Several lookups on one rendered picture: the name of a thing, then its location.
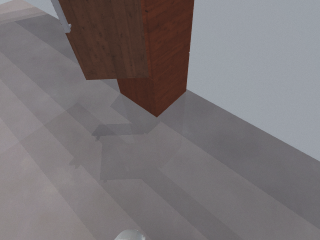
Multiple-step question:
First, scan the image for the robot left thigh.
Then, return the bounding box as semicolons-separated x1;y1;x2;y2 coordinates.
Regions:
115;229;146;240

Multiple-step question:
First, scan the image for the handle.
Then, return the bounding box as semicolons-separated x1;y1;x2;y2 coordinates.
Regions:
51;0;72;33

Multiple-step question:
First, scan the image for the cupboard door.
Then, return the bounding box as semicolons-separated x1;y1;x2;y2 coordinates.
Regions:
58;0;149;80

